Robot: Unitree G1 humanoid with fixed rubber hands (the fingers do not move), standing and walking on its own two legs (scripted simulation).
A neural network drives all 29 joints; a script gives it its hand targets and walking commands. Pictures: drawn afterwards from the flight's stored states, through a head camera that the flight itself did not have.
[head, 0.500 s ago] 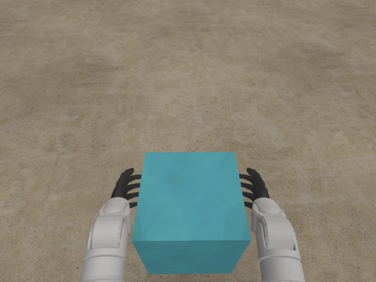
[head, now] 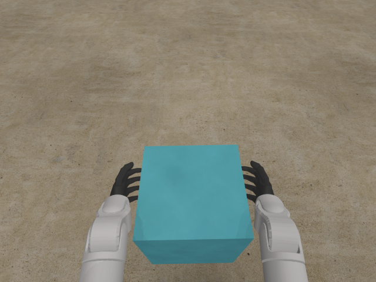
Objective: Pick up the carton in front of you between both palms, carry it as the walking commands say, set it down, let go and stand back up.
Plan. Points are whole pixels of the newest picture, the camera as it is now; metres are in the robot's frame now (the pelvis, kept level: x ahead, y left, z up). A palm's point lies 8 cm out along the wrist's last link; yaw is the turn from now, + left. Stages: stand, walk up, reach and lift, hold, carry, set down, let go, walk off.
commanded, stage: carry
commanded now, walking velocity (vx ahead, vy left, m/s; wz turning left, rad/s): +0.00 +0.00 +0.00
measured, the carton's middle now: (191, 208) +0.30 +0.00 -0.06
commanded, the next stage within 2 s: none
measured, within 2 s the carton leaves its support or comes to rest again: neither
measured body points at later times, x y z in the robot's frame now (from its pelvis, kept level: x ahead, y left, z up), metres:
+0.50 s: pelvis +0.12 -0.02 +0.01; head +0.12 -0.02 +0.46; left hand +0.42 +0.12 +0.04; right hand +0.41 -0.18 +0.04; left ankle +0.07 +0.11 -0.72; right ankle -0.02 -0.10 -0.72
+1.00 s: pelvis +0.15 -0.05 -0.01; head +0.13 -0.05 +0.44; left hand +0.45 +0.09 +0.02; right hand +0.44 -0.21 +0.02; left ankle +0.18 +0.05 -0.74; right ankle +0.06 -0.13 -0.74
